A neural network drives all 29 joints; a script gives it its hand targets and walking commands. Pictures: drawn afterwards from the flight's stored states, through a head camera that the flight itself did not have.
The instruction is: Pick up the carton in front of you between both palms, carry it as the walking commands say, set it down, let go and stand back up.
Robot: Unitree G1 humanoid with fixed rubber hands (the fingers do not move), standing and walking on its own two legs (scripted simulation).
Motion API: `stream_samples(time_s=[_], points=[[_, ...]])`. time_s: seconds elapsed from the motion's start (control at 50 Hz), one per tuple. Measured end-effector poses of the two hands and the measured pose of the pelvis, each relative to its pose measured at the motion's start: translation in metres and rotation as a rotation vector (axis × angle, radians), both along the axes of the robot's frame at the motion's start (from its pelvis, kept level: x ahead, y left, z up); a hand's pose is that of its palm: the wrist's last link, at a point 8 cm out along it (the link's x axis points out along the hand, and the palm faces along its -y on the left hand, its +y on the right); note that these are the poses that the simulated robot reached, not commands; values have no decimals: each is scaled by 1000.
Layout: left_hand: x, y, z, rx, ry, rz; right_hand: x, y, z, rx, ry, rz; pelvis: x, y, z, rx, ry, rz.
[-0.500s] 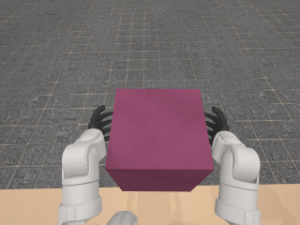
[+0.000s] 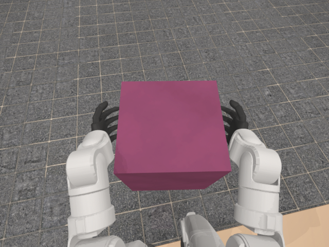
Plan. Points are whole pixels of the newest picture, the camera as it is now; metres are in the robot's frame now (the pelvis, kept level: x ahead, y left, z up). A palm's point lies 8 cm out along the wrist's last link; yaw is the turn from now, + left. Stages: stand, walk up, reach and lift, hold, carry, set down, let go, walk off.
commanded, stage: carry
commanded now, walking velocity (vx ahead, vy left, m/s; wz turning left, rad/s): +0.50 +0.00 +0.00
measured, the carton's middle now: (168, 143) +0.35 -0.03 +0.00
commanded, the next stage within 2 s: none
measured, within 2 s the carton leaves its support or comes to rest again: neither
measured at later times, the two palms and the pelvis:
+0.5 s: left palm (119, 70) +0.69 +0.12 -0.08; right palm (196, 63) +0.72 -0.18 -0.09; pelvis +0.38 -0.06 -0.15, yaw +1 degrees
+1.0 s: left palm (128, 6) +1.04 +0.08 -0.03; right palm (195, 6) +1.01 -0.22 -0.03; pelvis +0.73 -0.04 -0.11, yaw -3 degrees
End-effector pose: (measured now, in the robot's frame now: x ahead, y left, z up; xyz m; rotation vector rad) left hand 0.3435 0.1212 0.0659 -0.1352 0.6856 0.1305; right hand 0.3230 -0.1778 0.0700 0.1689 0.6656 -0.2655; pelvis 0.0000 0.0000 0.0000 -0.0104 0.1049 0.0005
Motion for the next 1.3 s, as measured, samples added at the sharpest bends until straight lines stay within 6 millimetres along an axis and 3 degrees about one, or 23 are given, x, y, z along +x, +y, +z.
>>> stream_samples(time_s=[0.1, 0.2, 0.3, 0.36, 0.46, 0.58, 0.68, 0.76, 0.88, 0.98, 1.08, 1.2, 1.3], points=[[71, 1, 11, 21, -99, 4, 80, 0, 14, -15, -96, 30, 71, -7, -10, 16, -3, 3], [154, -10, 1, 46, -160, 8, 163, -12, 7, -53, -154, 45, 160, -21, -47, 53, -30, 22], [242, -13, -40, 93, -195, 56, 266, -17, -41, -44, -192, 106, 261, -39, -122, 79, -88, 21], [281, -9, -78, 95, -128, 76, 318, -12, -85, -23, -125, 138, 299, -46, -148, 35, -77, 6], [327, -2, -135, 50, 46, 139, 375, -3, -144, 36, 45, 148, 354, -56, -148, 18, -51, 15], [404, -4, -161, 20, 61, 143, 444, -5, -172, 39, 59, 133, 429, -58, -142, 23, -12, 13], [481, -7, -167, 18, 30, 112, 512, -8, -175, 15, 24, 112, 508, -51, -144, 23, -4, 2], [555, -12, -165, 23, -19, 42, 572, -13, -167, -20, -21, 81, 577, -41, -151, 25, -31, -19], [639, -30, -132, 30, -41, -39, 632, -31, -136, -22, -37, 7, 651, -33, -126, 2, -10, -41], [688, -38, -103, 24, -83, -50, 681, -39, -103, -23, -79, -10, 717, -40, -111, -28, -2, -45], [729, -42, -89, 43, -108, -22, 736, -44, -86, -57, -102, 54, 790, -60, -114, -23, -15, -36], [785, -60, -96, 83, -102, 19, 805, -61, -102, -42, -99, 113, 879, -89, -137, -23, -42, 4], [813, -64, -105, 88, 20, 54, 845, -65, -112, -30, 18, 162, 927, -101, -124, 8, -34, 26]])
